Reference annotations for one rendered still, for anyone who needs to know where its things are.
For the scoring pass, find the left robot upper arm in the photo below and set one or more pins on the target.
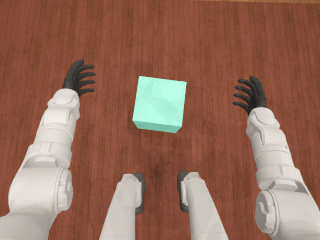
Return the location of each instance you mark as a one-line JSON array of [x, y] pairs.
[[38, 195]]

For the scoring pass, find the robot right forearm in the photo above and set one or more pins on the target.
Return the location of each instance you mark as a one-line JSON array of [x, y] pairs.
[[275, 167]]

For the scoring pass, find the right robot hand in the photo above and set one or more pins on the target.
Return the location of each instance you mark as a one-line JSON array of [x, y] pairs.
[[256, 94]]

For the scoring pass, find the right robot upper arm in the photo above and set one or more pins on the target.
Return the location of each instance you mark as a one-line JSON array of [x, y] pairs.
[[287, 215]]

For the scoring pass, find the robot left forearm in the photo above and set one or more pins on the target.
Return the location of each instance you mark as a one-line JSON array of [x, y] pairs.
[[55, 134]]

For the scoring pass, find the robot right foot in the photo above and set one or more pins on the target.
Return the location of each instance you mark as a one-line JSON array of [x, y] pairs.
[[181, 175]]

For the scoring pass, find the left robot thigh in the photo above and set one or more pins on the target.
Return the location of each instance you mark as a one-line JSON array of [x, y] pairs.
[[119, 223]]

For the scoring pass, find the left robot hand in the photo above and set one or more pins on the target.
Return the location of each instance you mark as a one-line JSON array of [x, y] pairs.
[[73, 77]]

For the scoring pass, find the carton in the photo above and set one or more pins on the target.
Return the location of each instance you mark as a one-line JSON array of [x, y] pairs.
[[159, 104]]

